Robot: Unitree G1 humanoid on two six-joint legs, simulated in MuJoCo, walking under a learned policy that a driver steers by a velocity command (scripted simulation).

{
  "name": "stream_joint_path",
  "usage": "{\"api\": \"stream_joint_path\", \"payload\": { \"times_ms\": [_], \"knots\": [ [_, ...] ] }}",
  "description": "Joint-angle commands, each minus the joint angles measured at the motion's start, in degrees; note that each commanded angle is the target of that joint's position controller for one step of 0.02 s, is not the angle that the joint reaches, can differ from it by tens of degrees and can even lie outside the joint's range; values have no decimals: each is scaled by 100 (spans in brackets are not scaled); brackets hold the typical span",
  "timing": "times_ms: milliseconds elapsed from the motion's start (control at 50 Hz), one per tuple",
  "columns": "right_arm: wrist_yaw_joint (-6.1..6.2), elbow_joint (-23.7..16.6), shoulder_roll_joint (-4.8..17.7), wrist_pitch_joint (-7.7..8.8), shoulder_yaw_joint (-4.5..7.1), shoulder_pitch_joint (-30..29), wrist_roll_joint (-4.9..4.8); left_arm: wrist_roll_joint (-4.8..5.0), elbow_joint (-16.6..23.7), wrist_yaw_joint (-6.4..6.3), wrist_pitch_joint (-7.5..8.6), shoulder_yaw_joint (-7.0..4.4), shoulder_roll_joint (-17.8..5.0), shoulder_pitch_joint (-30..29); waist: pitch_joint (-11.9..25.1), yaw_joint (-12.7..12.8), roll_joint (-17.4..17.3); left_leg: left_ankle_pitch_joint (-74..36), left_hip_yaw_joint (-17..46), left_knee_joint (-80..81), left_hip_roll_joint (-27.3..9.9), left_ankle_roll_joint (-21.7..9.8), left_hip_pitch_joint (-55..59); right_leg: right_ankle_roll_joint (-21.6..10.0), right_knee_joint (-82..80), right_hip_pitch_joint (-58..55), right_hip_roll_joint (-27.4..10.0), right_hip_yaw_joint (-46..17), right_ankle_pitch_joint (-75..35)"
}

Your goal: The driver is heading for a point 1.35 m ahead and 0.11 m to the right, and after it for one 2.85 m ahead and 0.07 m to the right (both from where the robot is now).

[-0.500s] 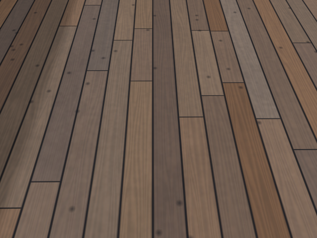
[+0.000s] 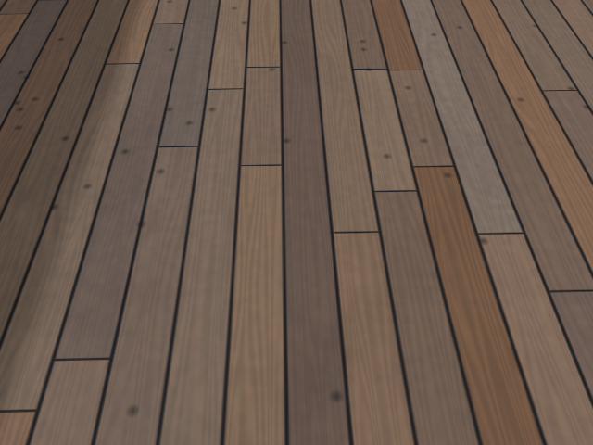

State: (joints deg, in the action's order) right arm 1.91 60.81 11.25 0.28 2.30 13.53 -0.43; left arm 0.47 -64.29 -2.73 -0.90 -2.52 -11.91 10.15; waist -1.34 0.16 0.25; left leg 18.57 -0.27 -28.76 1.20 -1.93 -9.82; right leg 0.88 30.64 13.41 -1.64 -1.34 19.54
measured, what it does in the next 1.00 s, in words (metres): walks ahead: right foot, then left foot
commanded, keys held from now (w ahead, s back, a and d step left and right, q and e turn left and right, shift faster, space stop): w+shift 1.00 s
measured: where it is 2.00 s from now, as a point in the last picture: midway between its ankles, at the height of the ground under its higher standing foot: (338, 137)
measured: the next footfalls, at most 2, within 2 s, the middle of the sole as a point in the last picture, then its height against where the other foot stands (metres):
right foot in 0.26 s outside the picture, level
left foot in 0.74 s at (288, 406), level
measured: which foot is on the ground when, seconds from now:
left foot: down 0.00-0.26, up 0.28-0.72, down 0.74-1.00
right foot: down 0.00-0.00, up 0.02-0.24, down 0.26-0.74, up 0.76-1.00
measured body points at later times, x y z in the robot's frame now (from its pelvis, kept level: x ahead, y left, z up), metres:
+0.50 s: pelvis +0.18 -0.09 +0.00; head +0.18 -0.11 +0.45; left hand +0.08 +0.13 -0.14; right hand +0.38 -0.31 -0.10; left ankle +0.32 +0.09 -0.64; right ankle +0.07 -0.17 -0.74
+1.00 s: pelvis +0.61 -0.04 +0.00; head +0.61 -0.05 +0.45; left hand +0.78 +0.21 -0.09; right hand +0.56 -0.29 -0.15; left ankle +0.58 +0.05 -0.74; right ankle +0.69 -0.21 -0.64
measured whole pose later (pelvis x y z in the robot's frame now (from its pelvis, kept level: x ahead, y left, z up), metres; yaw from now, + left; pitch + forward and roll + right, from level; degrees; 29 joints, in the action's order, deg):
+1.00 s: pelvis +0.61 -0.04 +0.00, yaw +0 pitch +0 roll +3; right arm -2.2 58.1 13.0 6.1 2.8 25.5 0.0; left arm 1.5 -47.6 -0.3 6.1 -2.2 -14.7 7.3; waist 0.3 -3.1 1.7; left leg 14.2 -4.1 -20.5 5.4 -4.0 -6.5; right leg -4.0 67.9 42.4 -9.6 -3.8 11.6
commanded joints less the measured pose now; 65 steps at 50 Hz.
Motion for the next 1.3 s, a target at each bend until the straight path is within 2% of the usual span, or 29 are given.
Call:
{"api": "stream_joint_path", "payload": {
  "times_ms": [20,40,100,200,240,260,280,300,320,360,480,660,700,740,760,780,800,820,860,880,920,1000,1080,1160,1200,1240,1260,1280,1300],
  "knots": [
    [37,-41,1385,126,356,853,-134,122,493,68,203,-71,-437,-574,-626,-412,-1277,3905,2572,2200,-1777,-1095,-160,-222,1431,1519,255,575,927],
    [41,-107,1349,254,362,786,-92,163,702,127,327,-70,-465,-943,-954,-471,-1234,3419,3291,2544,-2298,-1380,-174,-303,2188,2151,-151,125,753],
    [-27,-394,890,494,253,296,-83,168,698,248,602,-140,-485,-619,-591,-101,-629,1873,2516,2230,-2075,-1032,471,-461,2423,2780,-594,-137,269],
    [-78,-570,1216,458,339,81,-221,154,397,287,672,-158,-321,214,-279,345,-759,1410,907,1722,-1197,-803,-1164,-166,337,-244,66,968,-497],
    [-104,-700,949,477,249,-82,-156,175,43,241,643,-277,-488,1364,-69,864,-312,852,668,580,-967,-727,-2001,-230,134,-1689,280,1029,-448],
    [-154,-895,494,507,118,-514,-48,123,-148,218,691,-396,-876,2421,166,1389,818,-54,26,-1909,-526,-408,-2913,-551,-483,-2571,-623,-400,368],
    [-188,-1214,-107,622,-16,-556,11,2,-69,324,790,-312,-1193,2673,449,1086,1901,1082,171,-4022,46,-320,-4155,-1086,-1122,-2848,-1676,-2939,1495],
    [-217,-1443,-5,734,-25,-544,-310,-69,43,401,893,-241,-1085,2196,366,782,1628,585,777,-5018,-82,-497,-5250,-1684,-2063,-2591,-2364,-4760,3407],
    [-254,-1611,337,799,-9,-911,-400,-61,218,458,956,-119,-817,1572,-111,587,917,83,739,-5406,-496,-625,-5861,-1577,-2023,-2292,-2374,-4318,3340],
    [-254,-1546,452,751,3,-689,-101,-92,424,526,905,26,-587,933,-111,199,345,-848,623,-4936,-938,-544,-5207,-1211,-1879,-1358,-1775,-2758,1897],
    [-248,-1761,526,514,82,-1352,-65,-58,321,265,851,116,-524,1575,-681,245,238,-2197,83,-2890,-893,12,-4541,-1115,-2739,-551,-1077,-890,-319],
    [-702,-2410,342,700,7,-2843,-231,2,389,139,689,82,-665,2354,-895,350,499,-2476,-535,-255,-289,-296,-3330,-928,-2670,-2139,-1223,346,-3505],
    [-688,-2524,598,677,92,-2656,-245,-122,382,128,629,-12,-934,2427,-440,40,987,-1764,-823,-364,137,-476,-2600,-894,-1799,-2677,-1414,378,-6568],
    [-537,-2023,1208,553,367,-535,-313,-253,421,112,483,-84,-1130,2139,737,-1127,1434,-1389,-810,-401,359,-807,-151,-748,652,-2311,-1430,507,-8407],
    [-430,-1605,1551,480,471,938,-260,-264,652,113,495,-34,-1001,1883,1676,-1649,1092,-654,435,-939,-569,-1032,2464,-687,2550,-319,-1216,300,-6640],
    [-457,-1390,1910,547,531,1397,-85,-117,822,293,703,240,209,2650,2809,-801,-1227,2743,3988,0,-2095,-1998,4484,-435,4853,2169,146,-312,-742],
    [-422,-1167,1327,556,420,1662,-34,183,838,329,992,87,-440,2005,2887,-1159,-1441,3100,5102,1202,-2029,-1713,4367,-705,5398,2631,255,-1052,457],
    [-412,-1083,1024,600,327,1252,11,426,1213,310,1068,-35,-796,1133,1646,-1040,-1327,2111,4117,1334,-1898,-1432,3555,-819,5605,3191,-39,-820,320],
    [-494,-1050,621,722,191,439,139,272,1446,274,1082,-3,-526,468,613,-449,220,484,2705,1541,-1506,-1230,1295,-865,5094,2758,-461,-657,-247],
    [-504,-1058,428,766,119,104,224,235,1438,299,970,-4,-391,810,511,-6,-2,432,2334,1621,-1363,-1256,546,-850,4897,2376,-686,-742,-440],
    [-499,-990,328,742,56,-119,85,187,1446,302,736,29,-168,1010,64,327,-257,500,1810,1978,-1281,-1292,-446,-715,4591,2282,-902,-612,-284],
    [-317,-885,726,774,89,253,27,-18,1925,215,653,58,-440,-125,-768,199,-217,-288,992,2525,-1075,-1239,-1178,-276,3133,2999,-1050,-265,-1575],
    [-172,-791,926,815,87,1019,-81,23,2231,401,809,116,-396,-1216,-754,-233,42,-1127,212,2798,-830,-980,-946,-252,923,1926,-602,264,-3568],
    [-114,-649,1152,620,142,1495,-89,122,2551,579,837,72,-571,-1812,-844,-285,-149,-2548,81,2470,-1299,-828,1103,-370,-233,2244,-221,350,-3048],
    [-113,-658,1414,469,220,1450,86,191,2495,588,802,-98,-960,-1120,-161,211,-623,-5333,45,1346,-1504,-669,2041,-594,-2,1650,177,542,-2160],
    [-106,-772,1390,319,187,1033,224,244,1948,468,658,-352,-1500,1211,1118,1481,-925,-6307,-209,-1643,-1310,-418,1030,-912,466,-1152,139,416,-1483],
    [-213,-948,370,436,-43,1974,162,-23,1757,445,652,-486,-2098,1996,2354,884,756,-3412,8,-4279,-449,-156,-1549,-1792,321,-3802,-1371,-2416,819],
    [-278,-785,130,680,-184,2184,-95,20,1609,529,712,-452,-1837,2256,3173,815,1826,589,873,-5409,232,-190,-2551,-2079,-1202,-4524,-1908,-5006,2897],
    [-259,-1039,833,800,5,1316,-334,19,1536,503,733,-311,-1268,1951,2142,908,1542,497,952,-5686,-132,-446,-3260,-1644,-1628,-4032,-1717,-4656,2739]
  ]
}}
Velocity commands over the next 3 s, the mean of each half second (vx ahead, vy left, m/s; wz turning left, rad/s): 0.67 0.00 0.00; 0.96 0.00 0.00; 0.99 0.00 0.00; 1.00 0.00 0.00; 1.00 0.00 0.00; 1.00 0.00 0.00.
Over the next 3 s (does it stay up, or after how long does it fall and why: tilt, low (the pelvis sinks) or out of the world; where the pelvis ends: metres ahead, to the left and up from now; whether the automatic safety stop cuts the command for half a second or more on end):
stays up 2.54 -0.06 0.00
